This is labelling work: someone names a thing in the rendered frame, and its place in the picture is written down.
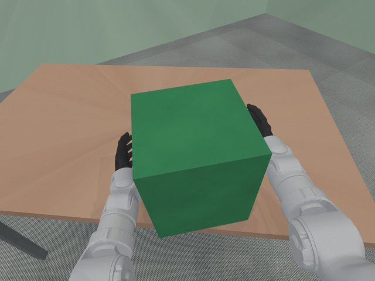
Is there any right robot upper arm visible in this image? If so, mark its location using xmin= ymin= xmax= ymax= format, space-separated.
xmin=288 ymin=211 xmax=375 ymax=281

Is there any robot right hand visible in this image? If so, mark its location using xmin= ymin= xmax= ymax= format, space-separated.
xmin=247 ymin=104 xmax=273 ymax=138

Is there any carton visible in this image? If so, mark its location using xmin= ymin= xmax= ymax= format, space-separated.
xmin=131 ymin=79 xmax=272 ymax=238

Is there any robot right forearm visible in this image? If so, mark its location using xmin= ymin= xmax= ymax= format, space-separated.
xmin=264 ymin=136 xmax=365 ymax=256

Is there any robot left hand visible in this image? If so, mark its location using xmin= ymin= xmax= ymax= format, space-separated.
xmin=115 ymin=132 xmax=132 ymax=171

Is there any left robot upper arm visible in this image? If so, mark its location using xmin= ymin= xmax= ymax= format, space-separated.
xmin=70 ymin=253 xmax=135 ymax=281

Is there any table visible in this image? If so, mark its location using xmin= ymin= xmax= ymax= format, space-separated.
xmin=0 ymin=63 xmax=375 ymax=260

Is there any robot left forearm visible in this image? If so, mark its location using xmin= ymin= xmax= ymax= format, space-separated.
xmin=69 ymin=167 xmax=141 ymax=281

